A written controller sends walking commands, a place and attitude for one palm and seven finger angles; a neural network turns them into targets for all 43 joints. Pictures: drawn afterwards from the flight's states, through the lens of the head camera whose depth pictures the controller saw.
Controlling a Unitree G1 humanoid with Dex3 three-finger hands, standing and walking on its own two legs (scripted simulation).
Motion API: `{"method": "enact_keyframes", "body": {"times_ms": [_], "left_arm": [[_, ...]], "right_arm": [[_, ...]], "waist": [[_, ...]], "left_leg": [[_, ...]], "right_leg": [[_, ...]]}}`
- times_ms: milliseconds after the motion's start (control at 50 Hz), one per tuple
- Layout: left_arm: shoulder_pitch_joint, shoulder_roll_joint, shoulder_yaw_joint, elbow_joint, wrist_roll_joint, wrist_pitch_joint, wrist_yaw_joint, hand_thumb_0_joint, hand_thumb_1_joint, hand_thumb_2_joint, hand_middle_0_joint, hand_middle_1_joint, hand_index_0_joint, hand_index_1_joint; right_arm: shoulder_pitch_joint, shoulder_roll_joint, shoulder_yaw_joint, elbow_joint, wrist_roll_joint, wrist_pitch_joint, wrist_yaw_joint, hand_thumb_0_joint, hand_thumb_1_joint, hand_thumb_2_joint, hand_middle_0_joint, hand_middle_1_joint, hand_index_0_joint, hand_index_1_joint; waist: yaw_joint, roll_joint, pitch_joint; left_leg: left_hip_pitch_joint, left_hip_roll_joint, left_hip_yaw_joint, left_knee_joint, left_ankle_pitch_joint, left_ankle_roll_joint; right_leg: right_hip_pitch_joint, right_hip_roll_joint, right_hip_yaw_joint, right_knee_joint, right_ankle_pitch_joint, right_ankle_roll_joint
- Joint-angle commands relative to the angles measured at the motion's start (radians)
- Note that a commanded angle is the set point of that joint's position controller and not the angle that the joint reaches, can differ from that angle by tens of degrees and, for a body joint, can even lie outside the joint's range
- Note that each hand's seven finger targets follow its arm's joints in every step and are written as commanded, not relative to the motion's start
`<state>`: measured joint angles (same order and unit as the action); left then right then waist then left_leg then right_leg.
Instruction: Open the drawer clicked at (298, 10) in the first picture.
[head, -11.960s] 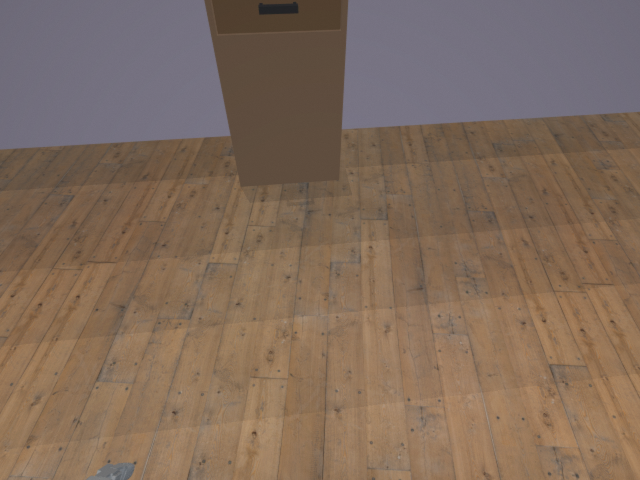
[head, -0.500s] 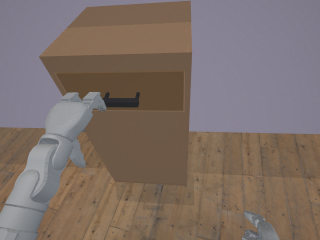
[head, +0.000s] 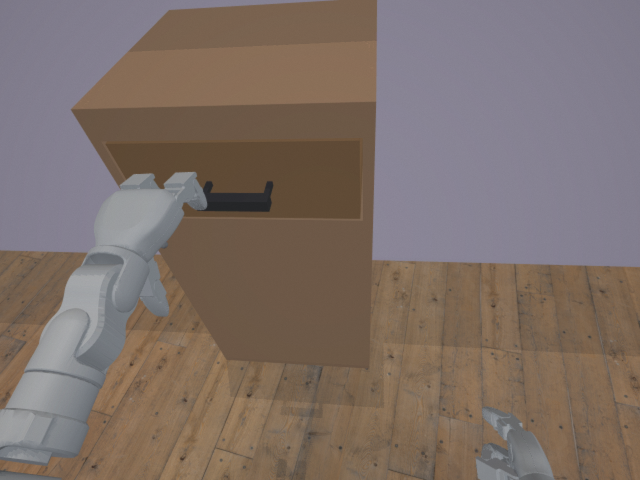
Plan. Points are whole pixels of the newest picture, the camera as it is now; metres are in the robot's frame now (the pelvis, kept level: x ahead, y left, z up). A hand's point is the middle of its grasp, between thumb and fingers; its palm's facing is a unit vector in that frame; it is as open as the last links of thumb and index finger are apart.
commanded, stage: move the hooked fingers above the handle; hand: left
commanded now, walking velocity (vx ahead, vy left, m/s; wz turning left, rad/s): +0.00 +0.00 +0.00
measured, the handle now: (235, 194) +0.55 +0.24 +0.02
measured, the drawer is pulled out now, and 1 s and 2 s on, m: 0.00 0.00 0.00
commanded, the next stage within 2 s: lower the fingers behind the handle in 1.96 s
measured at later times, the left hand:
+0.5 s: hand (196, 217) +0.41 +0.24 +0.10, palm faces +0.02 -0.02 -1.00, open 13.8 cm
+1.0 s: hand (218, 201) +0.47 +0.23 +0.08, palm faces -0.05 +0.00 -1.00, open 13.8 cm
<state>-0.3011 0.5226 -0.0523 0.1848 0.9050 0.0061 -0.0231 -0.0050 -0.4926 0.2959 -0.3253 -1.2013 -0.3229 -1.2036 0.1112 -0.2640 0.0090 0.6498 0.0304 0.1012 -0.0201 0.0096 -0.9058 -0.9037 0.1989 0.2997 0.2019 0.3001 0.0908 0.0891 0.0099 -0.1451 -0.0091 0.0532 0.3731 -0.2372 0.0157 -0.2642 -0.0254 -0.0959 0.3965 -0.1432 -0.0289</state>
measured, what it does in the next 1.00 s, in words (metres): stands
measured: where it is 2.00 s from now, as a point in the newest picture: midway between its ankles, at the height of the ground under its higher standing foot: outside the picture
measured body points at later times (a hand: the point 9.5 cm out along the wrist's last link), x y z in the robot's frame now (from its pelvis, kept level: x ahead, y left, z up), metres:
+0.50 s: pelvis +0.01 +0.01 +0.00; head +0.05 -0.02 +0.44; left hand +0.41 +0.24 +0.16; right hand +0.15 -0.23 -0.14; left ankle -0.03 +0.11 -0.74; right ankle +0.04 -0.10 -0.74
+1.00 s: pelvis +0.03 +0.01 -0.01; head +0.09 -0.01 +0.44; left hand +0.47 +0.23 +0.13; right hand +0.14 -0.25 -0.15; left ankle -0.03 +0.11 -0.74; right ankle +0.04 -0.10 -0.74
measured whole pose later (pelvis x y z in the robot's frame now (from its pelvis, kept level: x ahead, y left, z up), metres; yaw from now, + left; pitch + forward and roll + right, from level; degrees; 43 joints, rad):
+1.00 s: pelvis +0.03 +0.01 -0.01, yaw -1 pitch +10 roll +0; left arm -0.70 0.48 -0.12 0.73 1.00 -0.04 0.08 -0.01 -0.49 0.30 -0.32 -1.20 -0.32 -1.20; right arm 0.23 -0.27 -0.03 0.68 0.03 0.13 -0.03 0.01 -0.91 -0.90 0.20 0.30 0.20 0.30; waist 0.01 0.06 -0.05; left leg -0.32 -0.01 0.07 0.48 -0.32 0.03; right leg -0.45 -0.03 -0.08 0.50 -0.22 -0.01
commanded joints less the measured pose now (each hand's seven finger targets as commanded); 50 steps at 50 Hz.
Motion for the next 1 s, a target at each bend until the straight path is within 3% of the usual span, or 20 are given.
{"method": "enact_keyframes", "body": {"times_ms": [0, 80, 220, 300, 480, 520, 540, 580, 640, 720, 760, 800, 820, 860, 900, 980], "left_arm": [[-0.371, 0.23, 0.133, -0.117, 0.001, -0.004, 0.037, 0.0, -0.5, 0.3, -0.3, -1.2, -0.3, -1.2], [-0.434, 0.219, 0.106, -0.098, 0.007, -0.024, 0.035, 0.0, -0.5, 0.3, -0.3, -1.2, -0.3, -1.2], [-0.512, 0.269, 0.156, -0.043, 0.016, -0.067, 0.087, 0.0, -0.5, 0.3, -0.3, -1.2, -0.3, -1.2], [-0.527, 0.231, 0.123, 0.022, 0.028, -0.043, 0.116, 0.0, -0.5, 0.3, -0.3, -1.2, -0.3, -1.2], [-0.626, 0.169, 0.04, 0.074, 0.052, -0.006, 0.109, 0.0, -0.5, 0.3, -0.3, -1.2, -0.3, -1.2], [-0.632, 0.209, 0.077, 0.106, 0.056, -0.008, 0.113, 0.0, -0.5, 0.3, -0.3, -1.2, -0.3, -1.2], [-0.655, 0.19, 0.057, 0.119, 0.059, -0.01, 0.115, 0.0, -0.5, 0.3, -0.3, -1.2, -0.3, -1.2], [-0.673, 0.183, 0.055, 0.165, 0.062, -0.011, 0.122, 0.0, -0.5, 0.3, -0.3, -1.2, -0.3, -1.2], [-0.718, 0.216, 0.081, 0.176, 0.074, -0.018, 0.14, 0.0, -0.5, 0.3, -0.3, -1.2, -0.3, -1.2], [-0.713, 0.187, 0.066, 0.224, 0.076, -0.015, 0.147, 0.0, -0.5, 0.3, -0.3, -1.2, -0.3, -1.2], [-0.727, 0.166, 0.041, 0.22, 0.078, -0.015, 0.144, 0.0, -0.5, 0.3, -0.3, -1.2, -0.3, -1.2], [-0.753, 0.146, 0.021, 0.257, 0.077, -0.01, 0.141, 0.0, -0.5, 0.3, -0.3, -1.2, -0.3, -1.2], [-0.76, 0.164, 0.035, 0.291, 0.078, -0.01, 0.139, 0.0, -0.5, 0.3, -0.3, -1.2, -0.3, -1.2], [-0.786, 0.196, 0.055, 0.329, 0.082, -0.02, 0.138, 0.0, -0.5, 0.3, -0.3, -1.2, -0.3, -1.2], [-0.855, 0.19, 0.037, 0.353, 0.09, -0.036, 0.141, 0.0, -0.5, 0.3, -0.3, -1.2, -0.3, -1.2], [-0.91, 0.187, 0.041, 0.332, 0.096, -0.08, 0.165, 0.0, -0.5, 0.3, -0.3, -1.2, -0.3, -1.2]], "right_arm": [[-0.083, -0.113, -0.041, -0.142, 0.0, -0.036, -0.013, 0.0, -0.9, -0.9, 0.2, 0.3, 0.2, 0.3], [-0.059, -0.117, -0.048, -0.143, 0.001, -0.036, -0.018, 0.0, -0.9, -0.9, 0.2, 0.3, 0.2, 0.3], [-0.01, -0.123, -0.063, -0.13, 0.002, -0.041, -0.023, 0.0, -0.9, -0.9, 0.2, 0.3, 0.2, 0.3], [0.009, -0.123, -0.065, -0.119, 0.005, -0.034, -0.017, 0.0, -0.9, -0.9, 0.2, 0.3, 0.2, 0.3], [0.043, -0.125, -0.067, -0.118, 0.008, -0.02, -0.012, 0.0, -0.9, -0.9, 0.2, 0.3, 0.2, 0.3], [0.048, -0.13, -0.068, -0.114, 0.005, -0.018, -0.015, 0.0, -0.9, -0.9, 0.2, 0.3, 0.2, 0.3], [0.053, -0.126, -0.064, -0.111, 0.006, -0.017, -0.016, 0.0, -0.9, -0.9, 0.2, 0.3, 0.2, 0.3], [0.066, -0.126, -0.065, -0.101, 0.007, -0.014, -0.017, 0.0, -0.9, -0.9, 0.2, 0.3, 0.2, 0.3], [0.079, -0.125, -0.067, -0.1, 0.003, -0.015, -0.017, 0.0, -0.9, -0.9, 0.2, 0.3, 0.2, 0.3], [0.094, -0.125, -0.075, -0.095, 0.001, -0.011, -0.012, 0.0, -0.9, -0.9, 0.2, 0.3, 0.2, 0.3], [0.098, -0.125, -0.077, -0.094, 0.003, -0.007, -0.01, 0.0, -0.9, -0.9, 0.2, 0.3, 0.2, 0.3], [0.113, -0.127, -0.078, -0.087, 0.002, -0.005, -0.01, 0.0, -0.9, -0.9, 0.2, 0.3, 0.2, 0.3], [0.119, -0.132, -0.078, -0.084, 0.003, -0.003, -0.013, 0.0, -0.9, -0.9, 0.2, 0.3, 0.2, 0.3], [0.129, -0.132, -0.078, -0.078, 0.002, 0.0, -0.02, 0.0, -0.9, -0.9, 0.2, 0.3, 0.2, 0.3], [0.14, -0.132, -0.078, -0.072, 0.002, 0.001, -0.026, 0.0, -0.9, -0.9, 0.2, 0.3, 0.2, 0.3], [0.181, -0.125, -0.093, -0.063, -0.008, -0.004, -0.023, 0.0, -0.9, -0.9, 0.2, 0.3, 0.2, 0.3]], "waist": [[-0.021, -0.088, -0.257], [-0.034, -0.081, -0.28], [-0.027, -0.076, -0.35], [-0.031, -0.072, -0.347], [-0.05, -0.073, -0.383], [-0.051, -0.097, -0.39], [-0.054, -0.079, -0.376], [-0.06, -0.1, -0.367], [-0.05, -0.079, -0.418], [-0.06, -0.091, -0.424], [-0.066, -0.063, -0.43], [-0.08, -0.096, -0.423], [-0.085, -0.122, -0.416], [-0.083, -0.113, -0.412], [-0.101, -0.101, -0.409], [-0.103, -0.034, -0.508]], "left_leg": [[-0.119, -0.03, -0.02, -0.046, 0.195, 0.01], [-0.109, -0.031, -0.022, -0.033, 0.194, 0.013], [-0.113, -0.029, -0.031, -0.018, 0.247, 0.01], [-0.114, -0.024, -0.03, -0.013, 0.287, 0.005], [-0.073, -0.013, -0.045, 0.005, 0.349, -0.003], [-0.085, -0.014, -0.042, 0.012, 0.347, 0.0], [-0.089, -0.013, -0.043, 0.011, 0.35, -0.003], [-0.093, -0.011, -0.041, 0.017, 0.351, -0.003], [-0.095, -0.013, -0.04, 0.027, 0.38, -0.005], [-0.093, -0.008, -0.036, 0.047, 0.438, -0.007], [-0.084, -0.007, -0.034, 0.058, 0.451, -0.008], [-0.088, -0.006, -0.031, 0.066, 0.442, -0.002], [-0.107, -0.008, -0.032, 0.063, 0.416, 0.002], [-0.128, -0.014, -0.025, 0.067, 0.386, 0.01], [-0.141, -0.016, -0.024, 0.072, 0.359, 0.011], [-0.081, -0.01, -0.036, 0.11, 0.482, 0.001]], "right_leg": [[0.256, -0.001, 0.091, -0.021, 0.1, -0.005], [0.232, 0.002, 0.088, -0.014, 0.094, -0.006], [0.237, 0.007, 0.086, 0.017, 0.137, -0.012], [0.21, 0.011, 0.075, 0.035, 0.172, -0.016], [0.161, 0.021, 0.062, 0.058, 0.185, -0.021], [0.17, 0.022, 0.064, 0.06, 0.193, -0.019], [0.155, 0.021, 0.062, 0.064, 0.194, -0.02], [0.137, 0.023, 0.061, 0.069, 0.196, -0.019], [0.158, 0.021, 0.065, 0.084, 0.219, -0.021], [0.147, 0.023, 0.063, 0.095, 0.264, -0.019], [0.126, 0.023, 0.063, 0.102, 0.268, -0.017], [0.116, 0.024, 0.062, 0.103, 0.281, -0.015], [0.121, 0.024, 0.062, 0.1, 0.269, -0.015], [0.124, 0.022, 0.067, 0.105, 0.269, -0.015], [0.106, 0.02, 0.067, 0.109, 0.261, -0.014], [0.089, 0.025, 0.069, 0.136, 0.306, -0.016]]}}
